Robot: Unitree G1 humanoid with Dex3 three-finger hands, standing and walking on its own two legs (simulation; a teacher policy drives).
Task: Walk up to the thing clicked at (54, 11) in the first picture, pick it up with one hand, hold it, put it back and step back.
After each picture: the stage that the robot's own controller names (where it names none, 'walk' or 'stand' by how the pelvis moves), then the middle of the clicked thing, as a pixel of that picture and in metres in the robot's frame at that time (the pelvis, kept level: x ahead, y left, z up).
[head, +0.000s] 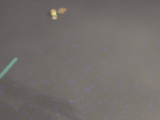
stand; (53, 14) +2.05 +0.35 -0.72
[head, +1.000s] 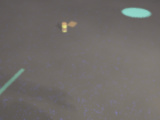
walk; (64, 27) +1.93 +0.15 -0.70
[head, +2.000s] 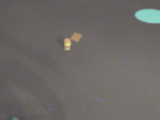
walk; (67, 44) +1.31 +0.07 -0.70
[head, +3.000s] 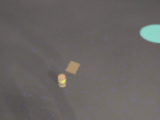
walk; (61, 80) +0.84 +0.12 -0.71
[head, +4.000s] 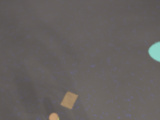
walk; out of the picture +0.52 +0.22 -0.71
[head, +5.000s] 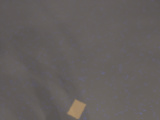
stand; out of the picture +0.42 +0.19 -0.71
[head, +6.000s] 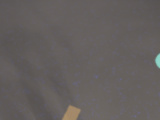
stand; out of the picture +0.37 +0.21 -0.72
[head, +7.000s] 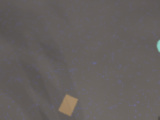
walk; out of the picture +0.29 +0.21 -0.69
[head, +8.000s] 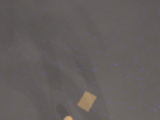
walk; out of the picture +0.39 +0.18 -0.69
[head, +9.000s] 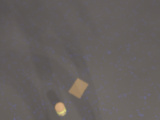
walk; (60, 109) +0.42 +0.17 -0.67
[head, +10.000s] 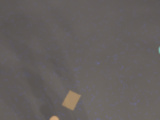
stand; out of the picture +0.40 +0.19 -0.70
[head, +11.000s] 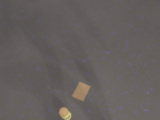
walk; (65, 113) +0.42 +0.24 -0.69
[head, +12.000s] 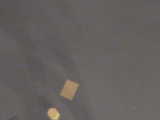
walk; (53, 114) +0.35 +0.22 -0.69
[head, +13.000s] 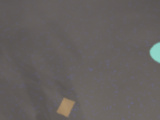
stand; out of the picture +0.42 +0.29 -0.71
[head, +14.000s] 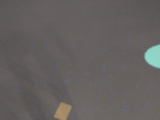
stand; out of the picture +0.41 +0.29 -0.73
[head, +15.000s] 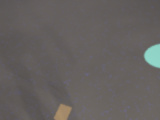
stand; out of the picture +0.38 +0.29 -0.73
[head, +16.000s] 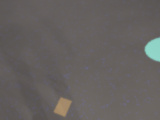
go down; out of the picture +0.39 +0.28 -0.72
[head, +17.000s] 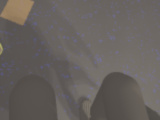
go down; out of the picture +0.47 +0.32 -0.29
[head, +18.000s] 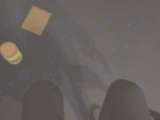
approach; (11, 53) +0.46 +0.31 -0.31
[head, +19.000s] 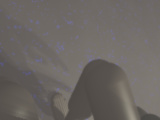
close in; out of the picture +0.44 +0.36 -0.22
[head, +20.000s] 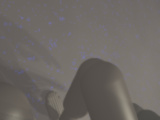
close; out of the picture +0.43 +0.37 -0.22
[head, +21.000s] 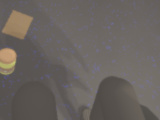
lift; (6, 61) +0.44 +0.28 -0.28
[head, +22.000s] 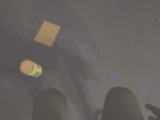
lift; (31, 68) +0.44 +0.25 -0.38
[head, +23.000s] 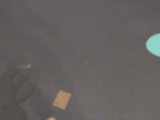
lift; out of the picture +0.40 +0.22 -0.66
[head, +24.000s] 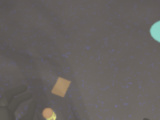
stand; (49, 115) +0.40 +0.22 -0.62
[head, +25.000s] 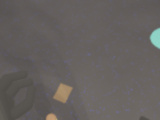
hold; out of the picture +0.40 +0.21 -0.63
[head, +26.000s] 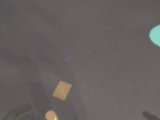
stand; (51, 117) +0.41 +0.22 -0.63
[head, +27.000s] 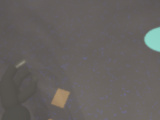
stand; out of the picture +0.38 +0.22 -0.66
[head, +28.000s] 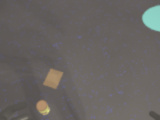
hold; (43, 107) +0.41 +0.22 -0.57
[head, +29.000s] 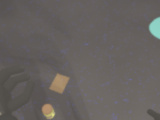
crouch; (48, 111) +0.42 +0.22 -0.57
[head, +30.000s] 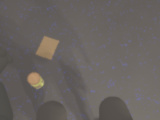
crouch; (36, 80) +0.44 +0.23 -0.45
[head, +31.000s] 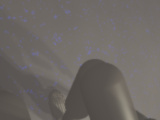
lower; out of the picture +0.43 +0.31 -0.23
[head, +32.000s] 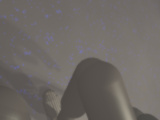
lower; out of the picture +0.42 +0.32 -0.23
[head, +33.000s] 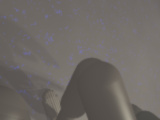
lower; out of the picture +0.42 +0.32 -0.23
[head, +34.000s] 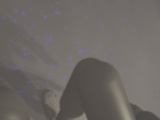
lower; out of the picture +0.42 +0.32 -0.23
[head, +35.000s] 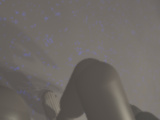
lower; out of the picture +0.42 +0.32 -0.23
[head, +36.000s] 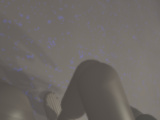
rise; out of the picture +0.42 +0.32 -0.23
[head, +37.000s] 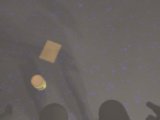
walk; (39, 82) +0.44 +0.24 -0.48
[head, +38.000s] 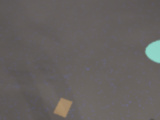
stand; out of the picture +0.39 +0.21 -0.67
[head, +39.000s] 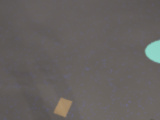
stand; out of the picture +0.40 +0.22 -0.67
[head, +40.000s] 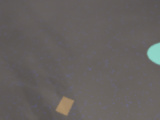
stand; out of the picture +0.40 +0.21 -0.69
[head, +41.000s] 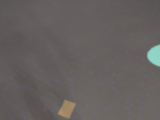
stand; out of the picture +0.41 +0.22 -0.72
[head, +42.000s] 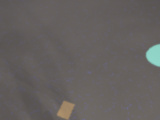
stand; out of the picture +0.39 +0.22 -0.73
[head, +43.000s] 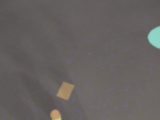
walk; (56, 116) +0.42 +0.20 -0.71
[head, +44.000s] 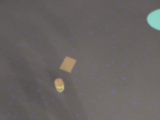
walk; (59, 85) +0.62 +0.17 -0.70
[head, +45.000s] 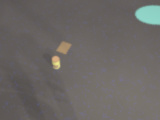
walk; (56, 62) +0.90 +0.20 -0.71
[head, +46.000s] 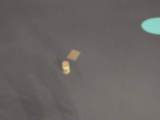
stand; (66, 67) +1.02 +0.17 -0.71
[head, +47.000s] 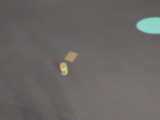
stand; (63, 68) +1.05 +0.19 -0.73
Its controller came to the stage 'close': yes
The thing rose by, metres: 0.01
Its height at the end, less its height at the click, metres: +0.00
